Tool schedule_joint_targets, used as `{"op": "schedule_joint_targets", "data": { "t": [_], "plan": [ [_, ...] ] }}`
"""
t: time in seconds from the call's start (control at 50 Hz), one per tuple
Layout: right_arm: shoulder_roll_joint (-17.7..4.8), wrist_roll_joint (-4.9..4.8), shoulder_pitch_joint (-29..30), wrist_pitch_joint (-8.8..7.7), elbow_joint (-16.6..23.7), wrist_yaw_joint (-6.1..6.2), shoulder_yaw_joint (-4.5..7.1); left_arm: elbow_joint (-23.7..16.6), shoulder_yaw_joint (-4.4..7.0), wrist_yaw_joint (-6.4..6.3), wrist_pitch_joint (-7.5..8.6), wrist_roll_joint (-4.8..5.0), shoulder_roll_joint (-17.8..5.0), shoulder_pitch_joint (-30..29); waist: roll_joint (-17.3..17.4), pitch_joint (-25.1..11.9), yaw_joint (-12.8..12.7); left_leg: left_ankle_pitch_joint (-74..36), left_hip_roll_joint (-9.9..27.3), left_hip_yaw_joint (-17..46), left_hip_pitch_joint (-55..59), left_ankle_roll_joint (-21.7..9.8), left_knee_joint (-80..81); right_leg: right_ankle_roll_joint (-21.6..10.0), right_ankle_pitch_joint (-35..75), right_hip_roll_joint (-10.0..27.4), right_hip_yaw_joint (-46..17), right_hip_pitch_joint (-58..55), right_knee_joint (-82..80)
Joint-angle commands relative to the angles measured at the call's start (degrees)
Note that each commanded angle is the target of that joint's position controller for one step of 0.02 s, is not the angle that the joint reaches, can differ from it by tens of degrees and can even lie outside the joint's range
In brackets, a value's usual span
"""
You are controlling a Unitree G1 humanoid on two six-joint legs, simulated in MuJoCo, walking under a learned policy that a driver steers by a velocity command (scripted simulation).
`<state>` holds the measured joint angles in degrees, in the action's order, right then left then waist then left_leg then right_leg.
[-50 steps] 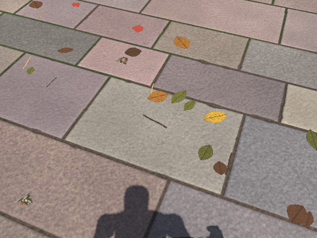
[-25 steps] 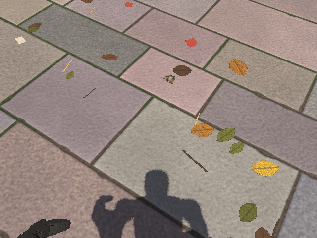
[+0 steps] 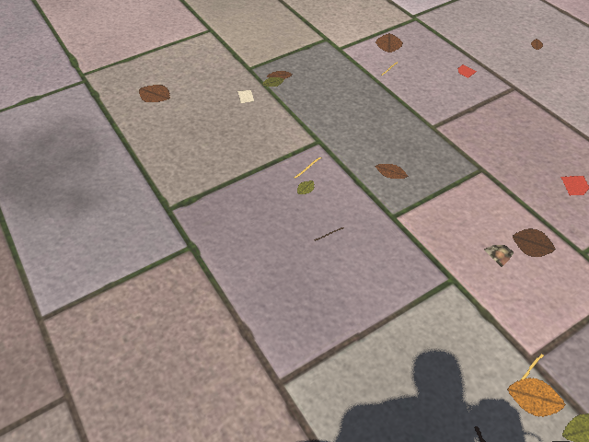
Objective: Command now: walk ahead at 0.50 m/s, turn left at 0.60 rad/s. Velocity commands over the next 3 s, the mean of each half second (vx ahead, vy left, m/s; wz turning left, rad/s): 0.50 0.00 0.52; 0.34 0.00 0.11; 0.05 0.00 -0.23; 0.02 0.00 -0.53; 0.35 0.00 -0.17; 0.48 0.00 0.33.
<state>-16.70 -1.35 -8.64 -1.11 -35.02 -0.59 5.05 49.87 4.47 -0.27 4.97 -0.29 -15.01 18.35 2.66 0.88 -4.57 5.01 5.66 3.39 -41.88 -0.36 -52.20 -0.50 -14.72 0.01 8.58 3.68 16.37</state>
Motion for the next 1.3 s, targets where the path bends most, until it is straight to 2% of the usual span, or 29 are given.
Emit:
{"op": "schedule_joint_targets", "data": {
  "t": [0.02,0.08,0.12,0.16,0.18,0.2,0.22,0.24,0.28,0.32,0.38,0.46,0.6,0.64,0.66,0.68,0.7,0.72,0.74,0.78,0.82,0.92,1.06,1.08,1.12,1.16,1.2,1.26,1.3],
  "plan": [
    [-0.7,-0.05,6.3,-0.94,5.2,-1.21,-0.50,-3.7,2.01,-0.43,0.51,0.55,-9.9,-3.3,-6.5,1.4,0.0,-5.3,-0.1,-2.6,1.3,-0.5,8.3,-7.9,18.0,14.4,-4.3,-1.0,-6.1],
    [-1.3,-0.29,8.9,-0.80,6.7,-2.15,-0.36,-2.8,2.54,-0.30,-0.34,1.44,-11.7,-1.7,-6.8,2.9,-0.1,-1.1,-1.1,-4.8,2.8,-2.4,13.3,-6.8,22.5,16.2,-2.2,-5.2,-4.3],
    [-3.2,0.16,6.9,-0.54,6.8,-2.39,0.60,-2.8,3.10,-0.50,-0.95,1.99,-13.5,-2.1,-8.4,1.0,2.2,4.9,-4.4,-8.0,8.9,-4.7,15.1,-5.8,40.3,16.4,0.4,-7.4,2.0],
    [-7.2,0.21,-6.5,-0.20,3.4,-2.01,3.09,-3.1,3.17,-0.95,-1.69,2.45,-13.9,-3.0,-7.7,-6.1,10.1,3.0,-9.5,-10.6,27.7,-8.3,20.6,-3.6,52.4,14.1,3.7,-4.0,20.3],
    [-11.3,0.05,-16.6,0.22,0.9,-0.93,4.93,-4.0,2.20,-1.15,-1.49,1.17,-11.5,-2.4,-2.7,-11.3,14.4,1.1,-5.4,-1.8,46.3,-11.3,20.7,-1.1,37.2,12.0,3.7,10.3,37.4],
    [-18.2,-0.39,-14.6,-0.41,1.3,-0.57,5.43,-8.0,-0.61,-0.33,-0.04,-1.16,-3.3,1.8,14.1,-15.6,7.1,9.8,9.8,31.3,63.3,-21.5,26.3,2.1,-16.5,0.4,-0.7,36.2,57.9],
    [-13.9,-0.08,-17.4,-1.20,2.8,-0.79,4.00,-8.7,-0.17,0.53,2.24,0.83,-7.6,-3.5,8.7,-23.4,11.6,16.5,13.0,43.7,66.3,-23.7,34.0,1.5,-18.8,-0.4,-13.4,42.3,64.5],
    [-10.9,0.49,-15.6,-1.91,1.8,-0.91,3.03,-10.3,0.41,0.95,3.19,2.80,-9.8,-8.4,5.8,-15.7,12.0,11.7,11.6,35.7,61.7,-20.9,34.6,0.6,-13.2,2.0,-13.4,46.8,64.0],
    [-8.0,0.39,-8.2,-2.30,2.4,-0.71,1.96,-9.9,0.15,0.26,3.63,0.49,-9.0,-9.1,-1.2,-8.0,7.0,0.3,7.2,24.0,45.0,-17.5,34.7,0.6,-5.7,6.0,-13.3,40.5,54.1],
    [-6.2,1.26,-4.4,-2.44,3.3,-0.36,1.09,-9.5,0.62,0.43,2.18,0.01,-9.3,-7.0,0.0,-6.2,3.7,-6.9,5.4,19.4,35.9,-17.0,37.1,1.5,-3.5,7.3,-13.2,34.0,49.5],
    [-6.6,1.03,-5.3,-2.98,1.5,0.49,0.96,-9.4,-0.26,0.45,0.66,-0.57,-6.4,-8.2,-0.4,-4.1,3.3,-12.9,3.8,13.2,29.7,-16.8,39.1,3.5,1.7,6.9,-11.1,32.4,41.5],
    [-7.5,0.69,-8.3,-3.02,-1.0,1.12,1.03,-11.0,-1.57,1.06,0.67,-0.21,-4.0,-16.4,0.8,-1.5,6.8,-7.5,0.6,7.2,27.0,-13.3,39.6,3.7,18.6,4.7,-10.0,28.3,24.3],
    [-8.5,0.32,-13.5,-2.48,-5.0,0.94,1.24,-13.7,-0.87,2.63,1.55,0.67,-6.6,-21.9,2.4,1.3,8.8,-5.0,6.2,12.7,38.0,-11.7,34.5,-0.4,14.1,2.5,-10.4,29.0,13.6],
    [-8.6,0.32,-12.2,-1.91,-5.1,1.07,1.28,-12.7,-0.14,2.61,1.83,0.53,-7.6,-16.8,3.4,-0.7,5.7,-16.0,5.2,11.9,39.5,-10.0,29.1,-2.5,11.0,0.6,-8.1,21.8,10.9],
    [-7.4,0.52,-11.8,-1.77,-4.9,1.11,0.78,-10.8,0.90,2.33,1.98,0.12,-9.5,-10.0,2.4,-5.4,2.5,-22.9,2.0,9.4,38.0,-8.5,20.8,-4.3,12.7,0.6,-7.9,11.7,10.9],
    [-5.1,1.54,-11.3,-1.75,-3.4,1.38,-0.30,-9.8,1.70,2.03,2.17,-0.97,-13.0,-0.9,-2.5,-13.8,-1.2,-14.7,-2.1,6.2,29.7,-5.6,4.7,-8.4,21.3,9.7,-17.5,-3.7,13.1],
    [-1.3,0.56,-19.8,-2.51,-3.7,1.47,-1.35,-8.2,2.74,2.23,1.61,-1.48,-16.6,3.4,-19.3,-21.3,1.5,19.3,-11.6,2.2,8.8,-0.2,-16.8,-18.5,19.7,22.1,-41.8,-22.7,9.1],
    [-5.4,0.58,-18.6,-2.92,-4.6,1.46,-0.77,-8.2,1.40,2.46,1.31,0.34,-11.3,4.0,-16.0,-21.0,-0.2,29.7,-11.0,7.9,2.7,0.5,-23.5,-18.6,17.9,22.9,-48.5,-23.1,4.7],
    [-7.9,-0.11,-13.1,-2.83,-3.7,1.44,0.01,-9.0,0.60,2.15,0.99,0.37,-9.0,-0.1,-10.7,-13.6,-0.4,26.5,-8.7,7.7,0.4,0.8,-25.6,-16.4,23.1,21.4,-39.2,-16.5,5.3],
    [-7.1,1.37,-7.1,-2.35,-2.2,1.75,-0.08,-9.7,-0.56,1.99,0.48,-0.25,-6.4,-6.4,-4.2,-6.8,2.5,21.4,-4.2,3.4,3.5,1.6,-20.0,-14.4,39.0,17.1,-27.3,-3.2,4.9],
    [-4.6,1.37,-8.9,-1.37,-2.6,1.81,-0.35,-8.9,-1.36,1.90,0.66,-0.65,-4.6,-8.3,-6.7,-6.3,5.4,18.8,-2.1,2.6,10.3,2.0,-12.5,-13.0,44.8,13.6,-21.6,3.3,2.9],
    [-1.2,1.56,-7.7,-0.03,-3.5,2.40,-1.68,-6.6,-0.63,0.98,-0.35,-0.41,-7.9,-10.3,-8.6,-8.9,6.4,8.4,-2.6,-0.3,20.4,3.6,6.9,-12.5,49.6,11.0,-13.3,8.4,1.4],
    [-2.7,1.90,-2.0,0.63,-3.5,2.27,-0.90,-3.7,-1.48,0.87,-2.35,0.55,-6.6,-9.5,-7.5,-5.3,5.5,-1.5,-3.6,-1.2,29.1,0.8,26.0,-9.3,21.6,10.0,-15.0,9.5,3.4],
    [-3.9,2.47,-1.6,0.49,-3.3,2.40,-0.67,-3.1,-1.94,0.91,-2.26,0.40,-5.4,-7.9,-5.8,-4.8,5.2,-8.3,-1.9,0.9,32.4,-0.3,29.2,-6.8,15.9,8.2,-15.1,10.7,4.6],
    [-7.8,2.37,0.1,0.94,-2.8,3.05,0.19,-1.9,-2.48,1.27,-1.74,-0.93,-3.5,-0.4,4.5,-7.4,0.2,-19.9,4.7,6.5,40.6,-5.0,25.0,-2.4,-1.0,1.6,-11.2,16.8,7.3],
    [-3.5,1.83,1.8,1.28,-2.6,2.50,-0.27,-2.7,-2.63,0.97,-2.85,-0.12,-4.8,-6.4,3.4,-4.4,3.7,-4.8,0.9,3.8,35.7,-3.6,25.1,-1.1,-1.0,0.5,-9.8,16.2,8.1],
    [-6.0,1.93,0.6,1.09,-2.8,2.80,0.59,-4.4,-1.75,0.41,-4.16,0.42,-7.3,-9.1,2.6,-2.8,4.7,-6.3,0.8,3.1,34.9,-3.4,24.4,-1.8,4.2,0.3,-10.6,18.7,12.0],
    [-7.3,1.77,-2.8,0.95,-3.8,3.63,1.45,-6.0,-1.22,0.08,-5.07,0.78,-7.0,-8.4,5.3,-6.2,5.0,-17.4,6.7,6.8,37.6,-7.4,24.3,-1.1,5.3,-0.3,-10.0,20.7,20.6],
    [-7.4,1.55,-3.1,1.23,-3.9,4.28,1.62,-6.9,-0.82,0.25,-5.63,0.87,-6.2,-8.2,8.4,-8.1,5.1,-23.4,12.9,11.1,38.7,-11.2,25.7,-0.1,-5.3,-0.8,-8.4,23.1,27.4]
  ]
}}
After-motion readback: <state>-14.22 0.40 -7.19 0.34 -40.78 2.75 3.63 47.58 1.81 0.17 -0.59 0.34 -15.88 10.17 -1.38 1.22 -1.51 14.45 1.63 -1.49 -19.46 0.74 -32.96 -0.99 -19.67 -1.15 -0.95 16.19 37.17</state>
